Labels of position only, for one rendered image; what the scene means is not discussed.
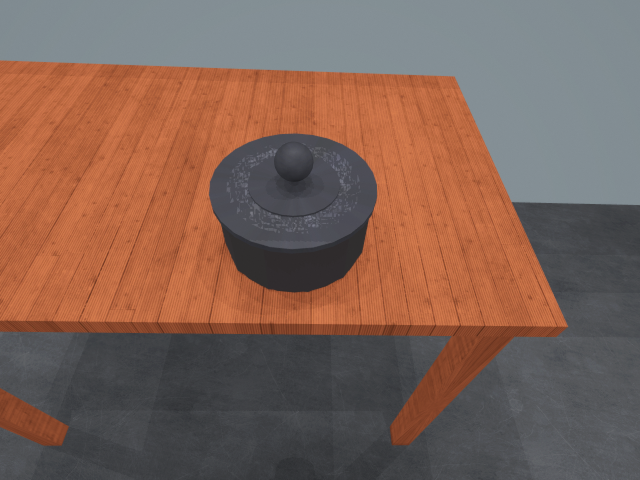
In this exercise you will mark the lid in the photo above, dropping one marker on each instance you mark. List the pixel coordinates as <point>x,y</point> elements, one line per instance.
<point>257,206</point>

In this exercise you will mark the table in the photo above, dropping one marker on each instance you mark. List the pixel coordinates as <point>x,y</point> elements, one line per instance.
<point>106,224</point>

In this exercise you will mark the pot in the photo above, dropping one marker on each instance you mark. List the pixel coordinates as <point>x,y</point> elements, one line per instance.
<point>298,272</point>

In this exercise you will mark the knob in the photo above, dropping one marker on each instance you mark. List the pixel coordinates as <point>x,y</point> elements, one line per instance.
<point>293,161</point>

